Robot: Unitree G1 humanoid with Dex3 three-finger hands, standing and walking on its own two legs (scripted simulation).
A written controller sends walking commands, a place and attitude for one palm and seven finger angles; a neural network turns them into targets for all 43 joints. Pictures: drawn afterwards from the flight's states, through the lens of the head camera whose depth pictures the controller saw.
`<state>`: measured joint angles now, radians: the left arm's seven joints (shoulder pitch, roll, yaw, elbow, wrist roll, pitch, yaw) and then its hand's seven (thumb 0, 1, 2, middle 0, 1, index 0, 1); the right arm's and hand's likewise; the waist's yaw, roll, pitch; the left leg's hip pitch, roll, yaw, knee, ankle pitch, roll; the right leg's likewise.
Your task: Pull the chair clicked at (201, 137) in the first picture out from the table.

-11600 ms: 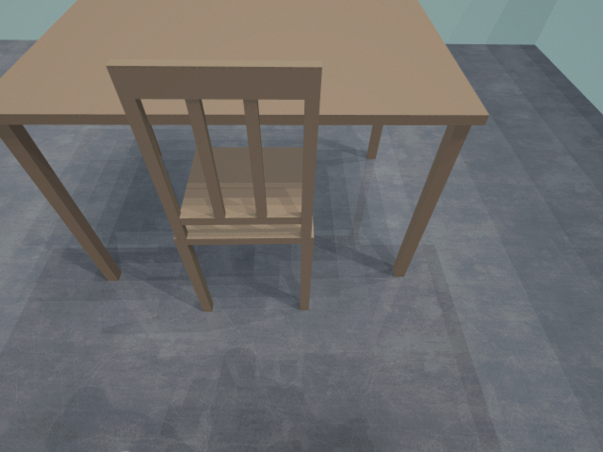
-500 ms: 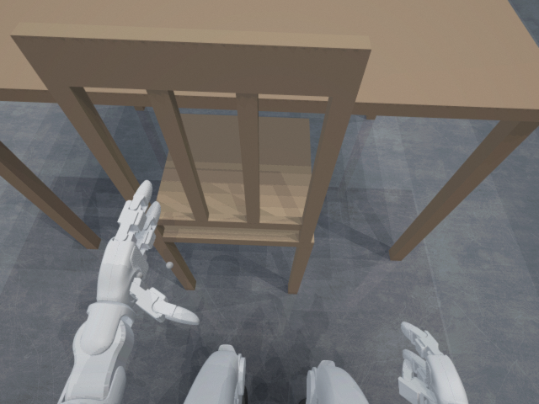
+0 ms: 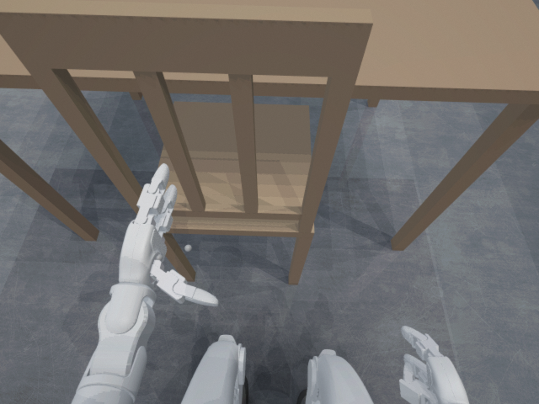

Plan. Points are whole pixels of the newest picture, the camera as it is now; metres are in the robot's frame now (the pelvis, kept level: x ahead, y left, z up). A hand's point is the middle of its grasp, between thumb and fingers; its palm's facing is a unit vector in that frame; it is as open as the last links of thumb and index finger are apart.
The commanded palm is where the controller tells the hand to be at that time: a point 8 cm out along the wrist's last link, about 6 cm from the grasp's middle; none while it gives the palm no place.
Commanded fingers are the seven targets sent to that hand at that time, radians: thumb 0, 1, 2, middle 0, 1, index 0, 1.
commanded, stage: aim the fingers beside a spindle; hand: left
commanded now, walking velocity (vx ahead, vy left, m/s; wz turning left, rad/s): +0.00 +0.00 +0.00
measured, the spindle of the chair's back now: (179, 156) +0.47 +0.17 +0.04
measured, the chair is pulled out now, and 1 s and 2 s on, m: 0.00 0.00 0.00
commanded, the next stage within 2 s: none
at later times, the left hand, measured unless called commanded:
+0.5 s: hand (189, 246) +0.33 +0.14 +0.01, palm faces -0.04 -1.00 -0.04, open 17.0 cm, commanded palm +0.31 +0.20 +0.02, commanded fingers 0.00 -0.50 0.30 -0.06 -0.08 -0.06 -0.08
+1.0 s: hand (164, 238) +0.33 +0.16 +0.03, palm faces +0.03 -1.00 -0.07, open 17.0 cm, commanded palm +0.31 +0.20 +0.02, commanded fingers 0.00 -0.50 0.30 -0.06 -0.08 -0.06 -0.08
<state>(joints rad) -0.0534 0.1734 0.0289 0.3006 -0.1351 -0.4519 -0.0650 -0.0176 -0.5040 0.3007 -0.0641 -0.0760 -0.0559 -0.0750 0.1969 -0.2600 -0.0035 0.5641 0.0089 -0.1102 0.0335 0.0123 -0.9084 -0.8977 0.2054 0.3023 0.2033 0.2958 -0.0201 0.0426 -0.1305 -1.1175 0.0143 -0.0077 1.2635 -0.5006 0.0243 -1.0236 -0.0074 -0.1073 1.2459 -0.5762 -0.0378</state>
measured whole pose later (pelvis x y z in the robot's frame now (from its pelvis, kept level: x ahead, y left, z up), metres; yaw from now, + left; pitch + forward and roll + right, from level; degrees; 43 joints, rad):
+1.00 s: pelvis +0.00 +0.01 +0.00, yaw +0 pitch +21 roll -3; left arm -0.06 0.20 0.09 0.28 -0.14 -0.48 -0.05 -0.02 -0.50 0.30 -0.07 -0.08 -0.06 -0.08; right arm 0.19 -0.26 0.00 0.56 0.00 -0.09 0.04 0.01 -0.91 -0.90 0.20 0.30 0.20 0.30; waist -0.02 0.04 -0.14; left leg -1.13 0.01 -0.01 1.27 -0.51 0.03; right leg -1.03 -0.01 -0.10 1.24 -0.58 -0.03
